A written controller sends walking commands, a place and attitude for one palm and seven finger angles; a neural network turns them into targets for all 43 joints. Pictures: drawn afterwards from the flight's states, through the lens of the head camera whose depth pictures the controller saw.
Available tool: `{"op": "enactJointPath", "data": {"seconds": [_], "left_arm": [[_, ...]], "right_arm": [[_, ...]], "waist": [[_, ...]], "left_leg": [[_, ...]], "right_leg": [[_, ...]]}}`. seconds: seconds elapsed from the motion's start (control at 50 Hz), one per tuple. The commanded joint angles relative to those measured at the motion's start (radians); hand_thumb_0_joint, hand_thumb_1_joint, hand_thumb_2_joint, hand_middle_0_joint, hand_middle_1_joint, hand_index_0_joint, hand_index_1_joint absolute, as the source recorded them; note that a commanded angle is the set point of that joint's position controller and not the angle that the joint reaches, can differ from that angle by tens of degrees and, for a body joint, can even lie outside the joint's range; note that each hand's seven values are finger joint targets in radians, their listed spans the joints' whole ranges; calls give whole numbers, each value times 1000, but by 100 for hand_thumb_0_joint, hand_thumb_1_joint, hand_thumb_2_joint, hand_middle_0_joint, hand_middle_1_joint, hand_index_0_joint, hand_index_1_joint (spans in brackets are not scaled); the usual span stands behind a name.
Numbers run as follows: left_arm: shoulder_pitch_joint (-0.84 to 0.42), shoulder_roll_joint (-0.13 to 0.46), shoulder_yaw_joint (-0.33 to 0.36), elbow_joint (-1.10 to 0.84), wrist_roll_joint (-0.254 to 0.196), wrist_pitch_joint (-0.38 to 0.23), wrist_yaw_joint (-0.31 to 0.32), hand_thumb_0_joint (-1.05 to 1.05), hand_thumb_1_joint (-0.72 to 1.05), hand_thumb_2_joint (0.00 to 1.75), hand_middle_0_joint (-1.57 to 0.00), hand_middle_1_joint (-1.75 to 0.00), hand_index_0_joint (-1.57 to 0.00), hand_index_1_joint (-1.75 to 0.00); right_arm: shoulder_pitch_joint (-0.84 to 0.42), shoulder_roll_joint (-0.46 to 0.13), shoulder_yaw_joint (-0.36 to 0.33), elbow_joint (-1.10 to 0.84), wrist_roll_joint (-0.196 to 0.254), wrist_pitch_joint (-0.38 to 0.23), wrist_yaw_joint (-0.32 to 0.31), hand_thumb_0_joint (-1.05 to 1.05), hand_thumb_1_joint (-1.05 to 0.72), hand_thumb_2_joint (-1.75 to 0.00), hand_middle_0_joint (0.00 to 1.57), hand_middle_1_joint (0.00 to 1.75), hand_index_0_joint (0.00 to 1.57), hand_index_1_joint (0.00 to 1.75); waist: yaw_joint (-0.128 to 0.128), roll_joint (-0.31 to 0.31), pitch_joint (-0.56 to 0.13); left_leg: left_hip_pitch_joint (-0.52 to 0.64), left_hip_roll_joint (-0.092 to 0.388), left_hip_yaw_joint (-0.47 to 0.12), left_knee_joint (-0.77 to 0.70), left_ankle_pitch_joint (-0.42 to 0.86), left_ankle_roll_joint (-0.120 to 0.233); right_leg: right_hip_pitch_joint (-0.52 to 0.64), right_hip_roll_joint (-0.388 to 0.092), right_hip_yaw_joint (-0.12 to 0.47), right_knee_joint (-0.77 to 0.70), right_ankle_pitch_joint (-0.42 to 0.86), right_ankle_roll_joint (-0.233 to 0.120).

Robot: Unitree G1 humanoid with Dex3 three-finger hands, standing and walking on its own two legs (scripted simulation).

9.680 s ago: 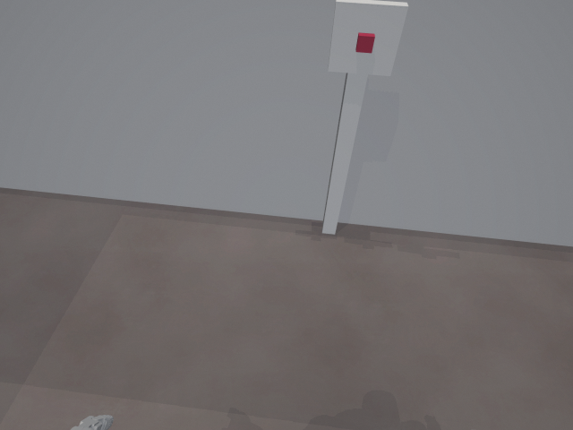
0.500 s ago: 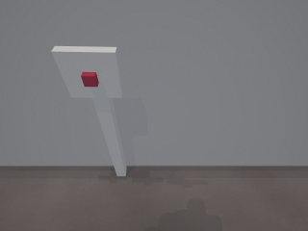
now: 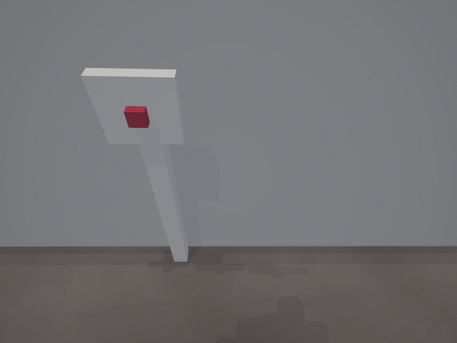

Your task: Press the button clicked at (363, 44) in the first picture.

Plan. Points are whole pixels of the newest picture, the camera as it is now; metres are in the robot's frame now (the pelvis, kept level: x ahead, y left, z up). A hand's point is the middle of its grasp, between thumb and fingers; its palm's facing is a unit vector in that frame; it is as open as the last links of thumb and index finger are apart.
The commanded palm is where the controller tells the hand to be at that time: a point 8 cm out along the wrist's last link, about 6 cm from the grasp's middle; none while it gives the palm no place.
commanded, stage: look again from close up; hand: left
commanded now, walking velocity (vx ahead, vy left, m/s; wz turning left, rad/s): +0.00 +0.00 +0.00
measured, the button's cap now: (137, 116) +0.53 +0.24 +0.10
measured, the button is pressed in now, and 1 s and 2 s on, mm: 0 0 0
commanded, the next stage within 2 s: shuffle to correct the standing spot in 0.06 s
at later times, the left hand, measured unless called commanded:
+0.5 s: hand out of the picture -0.02 +0.18 -0.20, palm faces +0.11 -0.99 -0.12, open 7.3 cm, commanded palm none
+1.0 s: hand out of the picture +0.15 +0.19 -0.18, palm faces +0.11 -0.97 -0.19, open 7.3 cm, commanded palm none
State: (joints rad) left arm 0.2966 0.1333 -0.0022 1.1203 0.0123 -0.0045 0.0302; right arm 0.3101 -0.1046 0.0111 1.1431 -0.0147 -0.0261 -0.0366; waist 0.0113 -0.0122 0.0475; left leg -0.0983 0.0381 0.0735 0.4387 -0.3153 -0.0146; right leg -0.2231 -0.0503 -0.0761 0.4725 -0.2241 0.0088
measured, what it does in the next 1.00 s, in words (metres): steps on the spot: right foot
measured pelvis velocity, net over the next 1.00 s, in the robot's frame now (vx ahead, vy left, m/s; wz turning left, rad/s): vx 0.07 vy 0.01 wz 0.11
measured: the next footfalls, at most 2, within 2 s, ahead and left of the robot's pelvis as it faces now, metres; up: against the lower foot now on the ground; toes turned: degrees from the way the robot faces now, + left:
right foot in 0.78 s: +0.21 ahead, -0.10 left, +0.00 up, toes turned +0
left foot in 1.06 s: +0.09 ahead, +0.13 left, +0.00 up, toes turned +8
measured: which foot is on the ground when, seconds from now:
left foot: down 0.00-0.80, up 0.82-1.00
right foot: down 0.00-0.46, up 0.48-0.76, down 0.78-1.00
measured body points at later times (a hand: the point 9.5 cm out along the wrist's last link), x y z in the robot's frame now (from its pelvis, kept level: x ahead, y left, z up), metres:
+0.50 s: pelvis +0.03 +0.02 -0.01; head +0.04 +0.05 +0.44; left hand -0.02 +0.23 -0.18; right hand +0.00 -0.20 -0.16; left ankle -0.04 +0.11 -0.74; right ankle +0.01 -0.11 -0.72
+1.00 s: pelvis +0.07 +0.01 -0.01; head +0.12 +0.02 +0.43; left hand +0.15 +0.24 -0.17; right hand +0.13 -0.22 -0.17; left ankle +0.03 +0.12 -0.71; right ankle +0.17 -0.10 -0.74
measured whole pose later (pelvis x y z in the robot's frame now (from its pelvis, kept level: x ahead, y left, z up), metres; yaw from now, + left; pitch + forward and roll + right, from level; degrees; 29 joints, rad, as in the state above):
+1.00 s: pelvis +0.07 +0.01 -0.01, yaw +6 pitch +0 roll +1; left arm 0.13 0.16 0.04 0.96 0.03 0.02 0.04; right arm 0.21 -0.15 -0.05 1.03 -0.01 0.02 -0.03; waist -0.01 -0.03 0.10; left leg -0.33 0.00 0.04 0.86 -0.50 -0.01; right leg -0.40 -0.05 -0.09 0.57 -0.17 -0.03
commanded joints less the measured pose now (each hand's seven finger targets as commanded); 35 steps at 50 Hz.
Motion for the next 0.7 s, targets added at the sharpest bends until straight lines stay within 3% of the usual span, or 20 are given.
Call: {"op": "enactJointPath", "data": {"seconds": [0.0,0.14,0.2,0.24,0.28,0.32,0.34,0.36,0.38,0.4,0.42,0.44,0.46,0.48,0.5,0.54,0.58,0.62,0.66,0.68], "left_arm": [[73,78,17,-23,2,-16,8,0,90,90,-20,-30,-20,-30],[77,77,18,-23,2,-17,8,0,90,90,-20,-30,-20,-30],[88,87,27,-30,10,-11,4,0,90,90,-20,-30,-20,-30],[98,101,38,-41,13,-6,0,0,90,90,-20,-30,-20,-30],[125,125,52,-49,13,-5,-2,0,90,90,-20,-30,-20,-30],[175,150,70,-54,13,-9,1,0,90,90,-20,-30,-20,-30],[173,157,76,-62,15,-14,4,0,90,90,-20,-30,-20,-30],[157,151,78,-69,16,-20,5,0,90,90,-20,-30,-20,-30],[115,145,76,-81,16,-21,3,0,90,90,-20,-30,-20,-30],[71,113,69,-95,13,-19,-1,0,90,90,-20,-30,-20,-30],[35,63,58,-120,12,-16,-9,0,90,90,-20,-30,-20,-30],[-38,32,45,-154,16,-21,-11,0,90,90,-20,-30,-20,-30],[-73,48,49,-168,20,-30,-11,0,90,90,-20,-30,-20,-30],[-79,39,52,-162,16,-39,-17,0,90,90,-20,-30,-20,-30],[-86,40,50,-152,12,-44,-23,0,90,90,-20,-30,-20,-30],[-72,16,44,-141,6,-33,-25,0,90,90,-20,-30,-20,-30],[-67,8,40,-136,2,-14,-20,0,90,90,-20,-30,-20,-30],[-63,11,38,-129,-1,-3,-14,0,90,90,-20,-30,-20,-30],[-60,42,43,-130,-1,0,-10,0,90,90,-20,-30,-20,-30],[-46,57,47,-131,0,-2,-9,0,90,90,-20,-30,-20,-30]], "right_arm": [[91,-87,-18,-12,3,-5,-4,0,-90,-90,20,30,20,30],[89,-86,-18,-14,2,-4,-4,0,-90,-90,20,30,20,30],[107,-89,-21,-15,-3,7,3,0,-90,-90,20,30,20,30],[100,-83,-25,-31,-9,17,10,0,-90,-90,20,30,20,30],[96,-66,-25,-51,-11,21,16,0,-90,-90,20,30,20,30],[78,-59,-29,-78,-10,21,20,0,-90,-90,20,30,20,30],[70,-56,-30,-90,-11,17,24,0,-90,-90,20,30,20,30],[78,-50,-29,-91,-11,12,28,0,-90,-90,20,30,20,30],[125,-41,-28,-78,-10,5,31,0,-90,-90,20,30,20,30],[194,-47,-29,-50,-9,0,30,0,-90,-90,20,30,20,30],[286,-107,-41,-19,-16,-10,23,0,-90,-90,20,30,20,30],[363,-154,-52,5,-22,-18,7,0,-90,-90,20,30,20,30],[367,-135,-43,11,-23,-20,-5,0,-90,-90,20,30,20,30],[340,-123,-38,-1,-21,-28,-8,0,-90,-90,20,30,20,30],[308,-108,-34,-16,-21,-38,-10,0,-90,-90,20,30,20,30],[263,-105,-23,-24,-20,-48,-22,0,-90,-90,20,30,20,30],[241,-96,-15,-26,-16,-43,-28,0,-90,-90,20,30,20,30],[202,-107,-18,-33,-14,-33,-32,0,-90,-90,20,30,20,30],[180,-128,-32,-40,-12,-19,-32,0,-90,-90,20,30,20,30],[175,-137,-42,-45,-7,-13,-31,0,-90,-90,20,30,20,30]], "waist": [[-2,17,39],[-2,12,46],[1,-10,48],[7,-35,110],[19,-98,131],[30,-192,102],[25,-189,101],[8,-149,88],[-30,-96,69],[-59,12,69],[-88,234,72],[-123,398,130],[-116,301,153],[-97,172,130],[-77,96,109],[-48,125,71],[-31,156,52],[-16,173,43],[-14,185,34],[-6,161,28]], "left_leg": [[-113,75,-66,-98,169,38],[-115,72,-63,-97,161,36],[-152,55,-61,-72,-50,50],[-228,27,-49,-34,-166,54],[-305,-16,-18,70,-174,51],[-345,-25,22,232,-153,49],[-341,-10,11,268,-148,51],[-291,2,5,231,-147,54],[-168,2,11,111,-109,57],[-60,5,-23,-2,-92,66],[-4,142,-251,-115,-89,117],[82,285,-470,-224,90,200],[131,326,-504,-196,316,269],[148,326,-442,-146,507,285],[147,311,-378,-125,654,274],[141,252,-237,-106,859,219],[94,198,-150,-92,976,172],[63,174,-97,-80,1014,136],[56,175,-105,-50,977,128],[49,173,-110,-22,956,123]], "right_leg": [[61,-58,81,-64,150,-48],[51,-61,84,-69,144,-49],[42,-59,79,-60,-127,-58],[0,-77,111,-93,-311,-70],[7,-124,179,-147,-425,-98],[25,-216,282,-236,-511,-146],[2,-253,309,-256,-504,-169],[-38,-257,291,-238,-461,-179],[-114,-225,212,-167,-406,-161],[-186,-131,91,-47,-369,-121],[-291,-13,-42,196,-321,-65],[-472,56,-91,430,-355,-40],[-558,19,-6,583,-357,-59],[-572,-10,23,664,-309,-63],[-558,-29,35,672,-274,-58],[-489,-31,34,628,-215,-38],[-385,-15,20,529,-135,-28],[-279,5,-3,370,-70,-26],[-186,18,-8,225,-53,-31],[-132,26,-15,151,-11,-33]]}}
